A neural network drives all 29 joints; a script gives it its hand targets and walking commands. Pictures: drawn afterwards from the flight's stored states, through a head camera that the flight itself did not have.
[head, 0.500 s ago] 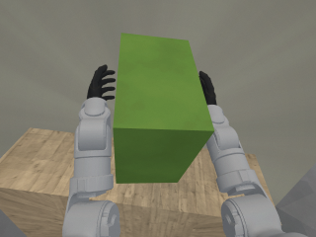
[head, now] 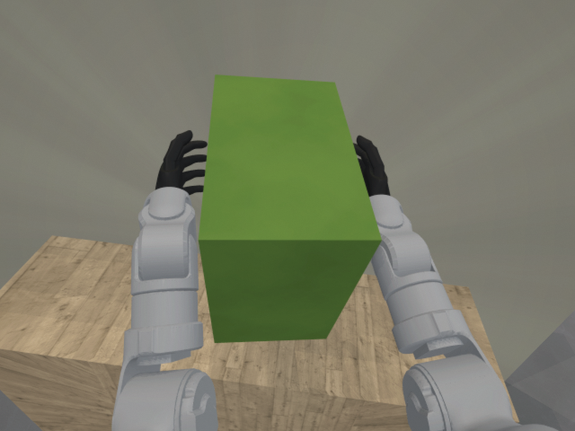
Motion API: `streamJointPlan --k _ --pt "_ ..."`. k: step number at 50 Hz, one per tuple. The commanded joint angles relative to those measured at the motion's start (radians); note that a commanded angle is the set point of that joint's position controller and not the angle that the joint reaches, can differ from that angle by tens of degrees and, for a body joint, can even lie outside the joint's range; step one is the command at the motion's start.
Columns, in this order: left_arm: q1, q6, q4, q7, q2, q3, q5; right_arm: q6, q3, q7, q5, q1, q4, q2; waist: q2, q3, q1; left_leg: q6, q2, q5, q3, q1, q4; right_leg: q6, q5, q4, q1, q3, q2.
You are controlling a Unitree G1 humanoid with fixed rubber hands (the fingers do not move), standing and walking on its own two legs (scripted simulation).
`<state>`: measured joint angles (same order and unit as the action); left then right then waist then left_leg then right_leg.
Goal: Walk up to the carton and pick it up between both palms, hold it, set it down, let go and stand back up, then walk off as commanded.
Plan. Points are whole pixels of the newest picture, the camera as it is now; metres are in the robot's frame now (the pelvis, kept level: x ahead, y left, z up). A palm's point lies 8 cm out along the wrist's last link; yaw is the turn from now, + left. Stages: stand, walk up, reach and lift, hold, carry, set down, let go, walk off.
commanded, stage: hold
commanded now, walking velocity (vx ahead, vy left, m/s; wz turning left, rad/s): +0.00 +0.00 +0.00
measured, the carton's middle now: (273, 214) +0.37 +0.02 +0.16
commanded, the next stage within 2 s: none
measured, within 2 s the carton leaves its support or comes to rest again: neither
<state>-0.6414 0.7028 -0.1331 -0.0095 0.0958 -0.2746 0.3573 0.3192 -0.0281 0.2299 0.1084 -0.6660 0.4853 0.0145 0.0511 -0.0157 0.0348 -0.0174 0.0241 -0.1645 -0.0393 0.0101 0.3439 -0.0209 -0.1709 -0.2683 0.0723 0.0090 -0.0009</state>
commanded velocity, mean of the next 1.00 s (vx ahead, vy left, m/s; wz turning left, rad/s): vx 0.00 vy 0.00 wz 0.00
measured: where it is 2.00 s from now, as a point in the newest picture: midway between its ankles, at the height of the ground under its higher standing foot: outside the picture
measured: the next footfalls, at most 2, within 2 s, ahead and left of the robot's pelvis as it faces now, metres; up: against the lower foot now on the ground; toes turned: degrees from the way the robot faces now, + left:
none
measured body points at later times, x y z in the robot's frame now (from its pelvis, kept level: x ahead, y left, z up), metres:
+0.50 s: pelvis -0.01 +0.00 +0.00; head -0.08 +0.03 +0.44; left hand +0.35 +0.15 +0.20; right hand +0.36 -0.11 +0.19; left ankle +0.03 +0.13 -0.75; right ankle +0.00 -0.13 -0.75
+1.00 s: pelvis -0.01 +0.00 +0.00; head -0.05 +0.03 +0.45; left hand +0.35 +0.16 +0.18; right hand +0.36 -0.11 +0.16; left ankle +0.03 +0.13 -0.75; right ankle +0.00 -0.13 -0.75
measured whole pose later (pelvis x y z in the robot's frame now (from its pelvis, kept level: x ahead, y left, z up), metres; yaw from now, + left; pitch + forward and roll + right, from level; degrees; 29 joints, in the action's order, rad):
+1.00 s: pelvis -0.01 +0.00 +0.00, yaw +0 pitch -11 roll -1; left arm -0.58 0.79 -0.08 -0.06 0.10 -0.25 0.41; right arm 0.38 0.02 0.22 0.11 -0.62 0.47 0.01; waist 0.05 -0.09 0.04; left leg -0.02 0.02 -0.15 -0.04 -0.01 0.34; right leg -0.02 -0.16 -0.26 0.09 0.01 0.00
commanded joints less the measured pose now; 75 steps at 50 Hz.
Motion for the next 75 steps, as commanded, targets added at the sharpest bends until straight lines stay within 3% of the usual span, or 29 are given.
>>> streamJointPlan --k 1,5,7,8,10,13,15,16,18,20,23,28,31,34,37,39,41,45,48,51,53,55,59,61,63,66,72,75 --pt "-0.446 0.009 0.120 -0.246 0.499 0.418 -0.084 -0.028 0.345 -0.062 0.129 -0.617 -0.270 0.487 -0.043 0.217 0.120 -0.005 -0.068 0.224 0.079 -0.117 -0.058 -0.025 0.233 0.026 0.103 0.077 -0.051" --pt "-0.627 -0.070 0.360 -0.183 0.610 0.659 -0.243 -0.093 0.473 -0.061 0.179 -0.750 -0.537 0.582 -0.097 0.531 0.147 -0.045 -0.065 0.471 0.043 -0.208 0.035 -0.034 0.381 -0.023 0.101 0.086 -0.077" --pt "-0.716 -0.112 0.460 -0.134 0.646 0.767 -0.313 -0.112 0.518 -0.061 0.189 -0.782 -0.602 0.607 -0.140 0.661 0.152 -0.069 -0.055 0.560 0.015 -0.267 0.077 -0.033 0.377 -0.028 0.038 0.091 -0.090" --pt "-0.729 -0.124 0.474 -0.113 0.652 0.793 -0.328 -0.116 0.529 -0.062 0.189 -0.775 -0.606 0.611 -0.160 0.681 0.147 -0.076 -0.053 0.571 0.007 -0.282 0.086 -0.034 0.359 -0.024 0.004 0.093 -0.092" --pt "-0.692 -0.123 0.393 -0.089 0.654 0.800 -0.325 -0.114 0.495 -0.069 0.166 -0.766 -0.562 0.596 -0.170 0.600 0.137 -0.079 -0.049 0.498 0.001 -0.263 0.071 -0.026 0.261 0.000 -0.076 0.097 -0.092" --pt "-0.581 -0.070 0.140 -0.110 0.581 0.652 -0.225 -0.074 0.372 -0.084 0.110 -0.713 -0.360 0.537 -0.118 0.311 0.126 -0.040 -0.050 0.171 0.030 -0.130 -0.022 -0.018 0.056 0.038 -0.110 0.090 -0.067" --pt "-0.518 -0.021 -0.021 -0.155 0.494 0.458 -0.097 -0.040 0.250 -0.099 0.047 -0.661 -0.141 0.481 -0.059 0.085 0.112 0.006 -0.056 -0.096 0.065 -0.009 -0.120 -0.011 -0.104 0.065 -0.081 0.084 -0.041" --pt "-0.496 -0.002 -0.070 -0.181 0.462 0.380 -0.044 -0.026 0.214 -0.108 0.025 -0.643 -0.064 0.463 -0.031 0.006 0.102 0.028 -0.057 -0.178 0.078 0.024 -0.158 -0.009 -0.165 0.077 -0.069 0.083 -0.030" --pt "-0.476 0.021 -0.113 -0.227 0.432 0.305 0.000 -0.012 0.192 -0.122 0.014 -0.635 -0.021 0.450 -0.002 -0.013 0.085 0.053 -0.054 -0.217 0.094 0.027 -0.183 -0.003 -0.214 0.088 -0.055 0.081 -0.025" --pt "-0.507 0.022 -0.127 -0.252 0.430 0.273 -0.004 -0.017 0.191 -0.127 0.012 -0.669 -0.039 0.457 0.012 0.028 0.085 0.061 -0.056 -0.186 0.101 0.015 -0.174 -0.006 -0.195 0.092 -0.033 0.074 -0.022" --pt "-0.573 -0.017 -0.073 -0.246 0.471 0.293 -0.052 -0.062 0.224 -0.124 0.027 -0.758 -0.136 0.509 0.013 0.144 0.089 0.050 -0.064 -0.066 0.099 -0.014 -0.136 -0.018 -0.081 0.066 -0.002 0.077 -0.025" --pt "-0.734 -0.131 0.238 -0.152 0.625 0.619 -0.259 -0.154 0.434 -0.101 0.125 -0.893 -0.443 0.633 -0.059 0.615 0.116 -0.011 -0.077 0.345 0.063 -0.169 0.010 -0.037 0.326 -0.022 0.077 0.094 -0.065" --pt "-0.701 -0.159 0.355 -0.098 0.655 0.753 -0.321 -0.160 0.535 -0.073 0.169 -0.843 -0.554 0.647 -0.095 0.747 0.133 -0.050 -0.074 0.561 0.024 -0.269 0.087 -0.049 0.495 -0.039 0.063 0.089 -0.081" --pt "-0.565 -0.113 0.259 -0.100 0.607 0.695 -0.258 -0.110 0.489 -0.057 0.160 -0.718 -0.458 0.581 -0.108 0.549 0.130 -0.056 -0.067 0.509 0.020 -0.255 0.066 -0.048 0.423 -0.015 0.010 0.086 -0.080" --pt "-0.350 -0.014 0.070 -0.170 0.480 0.467 -0.092 -0.039 0.370 -0.048 0.117 -0.538 -0.247 0.477 -0.047 0.196 0.114 -0.017 -0.074 0.258 0.064 -0.138 -0.030 -0.044 0.288 0.026 0.052 0.076 -0.053" --pt "-0.299 0.031 0.048 -0.226 0.449 0.377 -0.026 -0.007 0.336 -0.050 0.116 -0.486 -0.176 0.442 -0.017 0.083 0.109 0.004 -0.070 0.161 0.079 -0.118 -0.078 -0.041 0.231 0.041 0.077 0.073 -0.040" --pt "-0.344 0.045 0.069 -0.260 0.453 0.368 -0.027 0.008 0.328 -0.054 0.120 -0.521 -0.183 0.448 -0.022 0.086 0.111 0.007 -0.062 0.139 0.087 -0.116 -0.085 -0.033 0.185 0.045 0.080 0.070 -0.040" --pt "-0.480 0.018 0.144 -0.255 0.516 0.437 -0.093 -0.042 0.341 -0.068 0.121 -0.678 -0.334 0.486 -0.049 0.211 0.124 -0.004 -0.065 0.197 0.080 -0.107 -0.069 -0.020 0.192 0.031 0.090 0.085 -0.048" --pt "-0.638 -0.058 0.310 -0.198 0.608 0.625 -0.222 -0.105 0.443 -0.073 0.149 -0.793 -0.526 0.579 -0.076 0.491 0.141 -0.027 -0.067 0.367 0.054 -0.175 0.003 -0.031 0.309 -0.008 0.093 0.091 -0.067" --pt "-0.732 -0.119 0.405 -0.129 0.646 0.754 -0.310 -0.129 0.500 -0.074 0.155 -0.806 -0.577 0.618 -0.123 0.660 0.144 -0.051 -0.057 0.455 0.021 -0.238 0.052 -0.034 0.310 -0.015 0.015 0.097 -0.080" --pt "-0.696 -0.123 0.334 -0.103 0.654 0.758 -0.306 -0.130 0.479 -0.079 0.142 -0.795 -0.538 0.612 -0.134 0.606 0.134 -0.053 -0.055 0.409 0.016 -0.233 0.045 -0.030 0.240 0.003 -0.050 0.102 -0.081" --pt "-0.652 -0.107 0.192 -0.103 0.618 0.686 -0.260 -0.114 0.408 -0.088 0.108 -0.772 -0.412 0.583 -0.115 0.451 0.121 -0.037 -0.055 0.229 0.029 -0.165 0.000 -0.024 0.116 0.026 -0.089 0.098 -0.070" --pt "-0.531 -0.024 -0.082 -0.172 0.482 0.380 -0.055 -0.055 0.205 -0.115 0.014 -0.680 -0.069 0.483 -0.035 0.040 0.099 0.029 -0.057 -0.167 0.081 0.019 -0.150 -0.010 -0.156 0.071 -0.077 0.089 -0.031" --pt "-0.499 0.003 -0.142 -0.216 0.440 0.299 -0.006 -0.039 0.174 -0.127 -0.003 -0.664 -0.012 0.456 -0.006 -0.006 0.087 0.053 -0.054 -0.210 0.096 0.029 -0.175 -0.003 -0.210 0.083 -0.059 0.087 -0.025" --pt "-0.515 0.011 -0.151 -0.243 0.430 0.262 0.001 -0.039 0.176 -0.132 -0.001 -0.685 -0.028 0.454 0.007 0.035 0.079 0.061 -0.055 -0.185 0.103 0.017 -0.171 -0.004 -0.199 0.088 -0.035 0.080 -0.025" --pt "-0.575 -0.021 -0.096 -0.241 0.462 0.282 -0.040 -0.074 0.206 -0.128 0.012 -0.758 -0.106 0.498 0.005 0.140 0.086 0.050 -0.061 -0.077 0.102 -0.015 -0.138 -0.013 -0.096 0.069 0.000 0.081 -0.026" --pt "-0.701 -0.134 0.242 -0.140 0.625 0.643 -0.264 -0.163 0.460 -0.092 0.136 -0.887 -0.465 0.624 -0.063 0.638 0.118 -0.020 -0.079 0.410 0.056 -0.189 0.034 -0.040 0.391 -0.028 0.091 0.092 -0.071" --pt "-0.656 -0.148 0.338 -0.100 0.640 0.733 -0.302 -0.151 0.539 -0.065 0.176 -0.810 -0.537 0.627 -0.097 0.694 0.127 -0.052 -0.074 0.577 0.023 -0.273 0.087 -0.052 0.509 -0.039 0.067 0.088 -0.082"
